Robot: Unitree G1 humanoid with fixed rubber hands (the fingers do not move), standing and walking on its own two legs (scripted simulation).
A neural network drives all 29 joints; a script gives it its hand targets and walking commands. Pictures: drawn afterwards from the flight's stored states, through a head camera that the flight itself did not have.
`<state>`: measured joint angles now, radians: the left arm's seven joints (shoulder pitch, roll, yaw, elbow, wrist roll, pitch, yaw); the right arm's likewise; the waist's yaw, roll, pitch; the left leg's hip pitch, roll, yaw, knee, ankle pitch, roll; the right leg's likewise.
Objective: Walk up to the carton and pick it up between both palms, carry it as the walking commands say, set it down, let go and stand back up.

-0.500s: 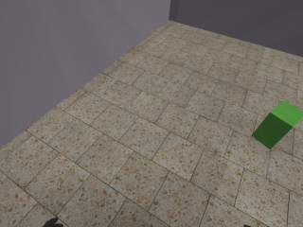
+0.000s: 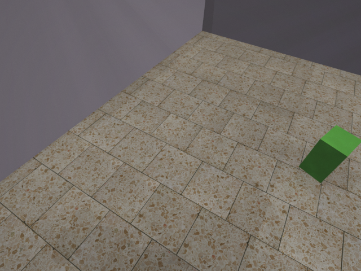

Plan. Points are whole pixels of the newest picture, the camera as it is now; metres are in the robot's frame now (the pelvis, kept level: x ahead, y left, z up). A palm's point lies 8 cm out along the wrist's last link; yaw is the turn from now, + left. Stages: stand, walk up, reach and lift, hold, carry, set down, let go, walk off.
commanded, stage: walk up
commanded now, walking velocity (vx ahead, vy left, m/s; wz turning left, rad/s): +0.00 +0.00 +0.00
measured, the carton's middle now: (328, 154) +0.93 -0.98 -0.63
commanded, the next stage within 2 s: none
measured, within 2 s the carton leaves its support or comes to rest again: neither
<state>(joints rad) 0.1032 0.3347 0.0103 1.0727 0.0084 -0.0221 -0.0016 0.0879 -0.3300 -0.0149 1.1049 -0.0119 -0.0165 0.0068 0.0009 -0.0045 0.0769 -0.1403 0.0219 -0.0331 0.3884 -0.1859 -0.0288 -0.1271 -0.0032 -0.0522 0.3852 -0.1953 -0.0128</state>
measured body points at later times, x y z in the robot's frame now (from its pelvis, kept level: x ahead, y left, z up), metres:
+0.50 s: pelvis +0.04 -0.07 -0.03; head +0.04 -0.08 +0.42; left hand +0.21 +0.23 -0.12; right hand +0.05 -0.44 -0.12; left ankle +0.08 +0.05 -0.72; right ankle +0.06 -0.17 -0.74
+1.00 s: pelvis +0.15 -0.23 -0.05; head +0.18 -0.24 +0.40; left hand +0.47 -0.08 -0.13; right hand -0.02 -0.53 -0.14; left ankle +0.19 -0.06 -0.69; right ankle +0.15 -0.36 -0.74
